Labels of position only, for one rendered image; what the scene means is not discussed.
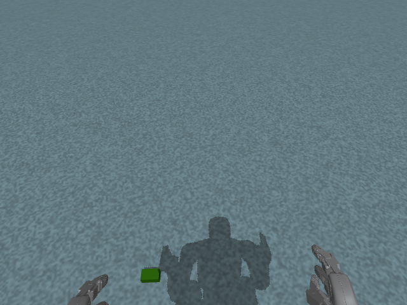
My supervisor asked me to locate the left robot hand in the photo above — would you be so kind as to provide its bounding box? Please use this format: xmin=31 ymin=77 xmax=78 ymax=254
xmin=67 ymin=274 xmax=109 ymax=305

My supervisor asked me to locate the right robot hand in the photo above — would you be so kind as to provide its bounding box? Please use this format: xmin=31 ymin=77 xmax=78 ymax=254
xmin=306 ymin=245 xmax=358 ymax=305

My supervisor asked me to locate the small box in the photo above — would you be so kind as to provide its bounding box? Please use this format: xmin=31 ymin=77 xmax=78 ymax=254
xmin=141 ymin=268 xmax=160 ymax=283

